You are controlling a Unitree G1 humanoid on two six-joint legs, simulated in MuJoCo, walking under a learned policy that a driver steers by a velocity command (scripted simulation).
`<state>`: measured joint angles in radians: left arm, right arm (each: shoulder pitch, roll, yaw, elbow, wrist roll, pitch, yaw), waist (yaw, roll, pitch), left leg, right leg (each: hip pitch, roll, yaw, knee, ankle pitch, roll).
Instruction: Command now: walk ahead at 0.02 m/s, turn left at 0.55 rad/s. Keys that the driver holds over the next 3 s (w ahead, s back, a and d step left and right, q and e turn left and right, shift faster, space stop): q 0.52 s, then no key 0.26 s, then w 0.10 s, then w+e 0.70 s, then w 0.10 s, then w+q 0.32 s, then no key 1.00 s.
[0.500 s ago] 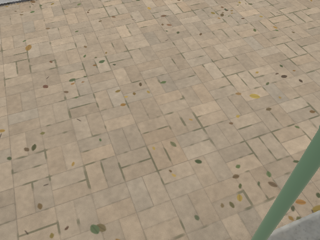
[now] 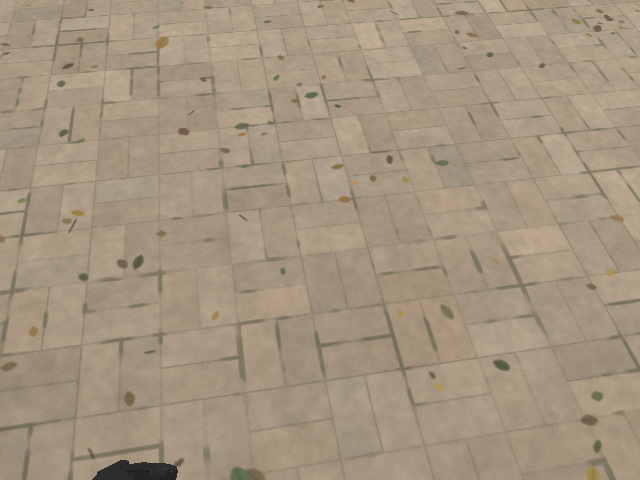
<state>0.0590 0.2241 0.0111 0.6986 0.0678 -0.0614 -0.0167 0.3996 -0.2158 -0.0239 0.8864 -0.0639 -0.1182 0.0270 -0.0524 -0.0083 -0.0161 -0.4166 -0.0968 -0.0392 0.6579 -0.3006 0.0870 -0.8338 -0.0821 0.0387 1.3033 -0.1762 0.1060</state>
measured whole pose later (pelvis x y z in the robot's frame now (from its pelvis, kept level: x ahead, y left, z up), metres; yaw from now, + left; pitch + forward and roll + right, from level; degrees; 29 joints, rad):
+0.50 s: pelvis +0.05 -0.07 +0.01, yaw +19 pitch +6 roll -1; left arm 0.28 0.23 0.05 0.72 0.05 -0.06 0.00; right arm 0.24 -0.28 -0.04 0.77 -0.08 -0.06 0.04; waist 0.06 0.05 -0.06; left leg -0.83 0.00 -0.09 1.42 -0.17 -0.10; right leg -0.33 0.00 -0.16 0.50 -0.29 -0.07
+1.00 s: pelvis +0.07 +0.00 +0.01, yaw +24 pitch +3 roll +2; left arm 0.23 0.24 0.04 0.85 0.09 -0.08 -0.05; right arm 0.42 -0.20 -0.03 0.88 -0.08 -0.08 0.03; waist -0.06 -0.05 -0.04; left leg -0.25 -0.03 0.12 0.51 -0.33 0.07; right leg -0.69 -0.04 0.07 1.09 -0.09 -0.08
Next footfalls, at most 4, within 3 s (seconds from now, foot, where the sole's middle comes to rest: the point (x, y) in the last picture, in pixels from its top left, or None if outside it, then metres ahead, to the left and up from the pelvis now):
0.20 right None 0.10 -0.15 -0.76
0.76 left None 0.03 0.10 -0.76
1.40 right None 0.42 -0.10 -0.92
1.82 left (258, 430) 0.65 0.13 -0.92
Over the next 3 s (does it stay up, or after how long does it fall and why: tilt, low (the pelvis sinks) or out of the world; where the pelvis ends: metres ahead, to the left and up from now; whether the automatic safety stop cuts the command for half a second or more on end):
stays up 0.78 0.05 -0.15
